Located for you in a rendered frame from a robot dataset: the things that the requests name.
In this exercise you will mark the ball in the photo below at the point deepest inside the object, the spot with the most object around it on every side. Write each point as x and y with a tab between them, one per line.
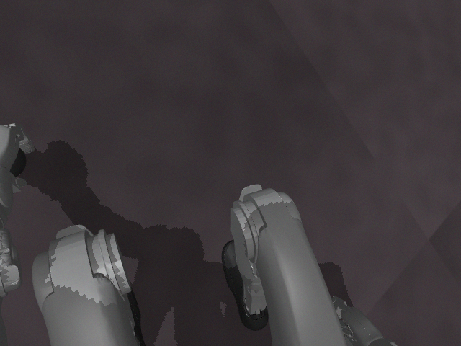
19	163

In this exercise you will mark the right robot hand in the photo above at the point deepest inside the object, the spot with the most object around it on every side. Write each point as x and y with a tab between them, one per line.
357	328

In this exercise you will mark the left robot hand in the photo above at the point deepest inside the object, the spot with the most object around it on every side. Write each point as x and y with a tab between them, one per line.
13	137

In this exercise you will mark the left robot foot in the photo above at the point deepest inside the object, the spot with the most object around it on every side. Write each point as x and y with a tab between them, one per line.
136	315

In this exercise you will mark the right robot foot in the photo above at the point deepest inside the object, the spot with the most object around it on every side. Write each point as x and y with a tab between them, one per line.
235	283

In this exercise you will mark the left robot arm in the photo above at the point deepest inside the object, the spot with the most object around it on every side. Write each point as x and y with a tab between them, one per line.
10	265

